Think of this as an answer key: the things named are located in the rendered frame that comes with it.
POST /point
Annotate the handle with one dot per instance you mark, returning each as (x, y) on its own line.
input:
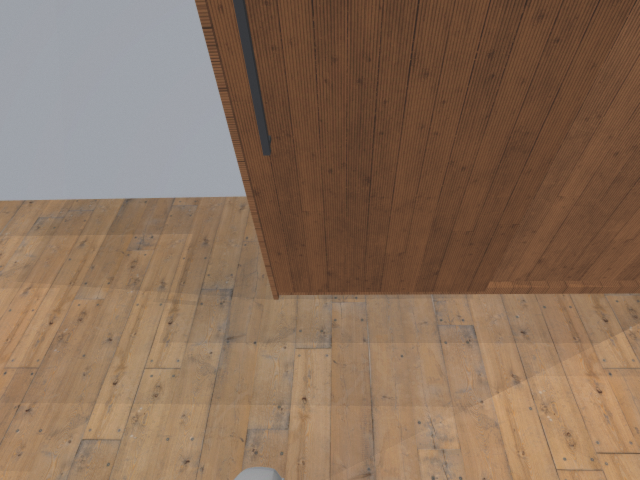
(246, 41)

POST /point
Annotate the wardrobe door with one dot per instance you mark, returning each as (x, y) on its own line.
(408, 137)
(583, 223)

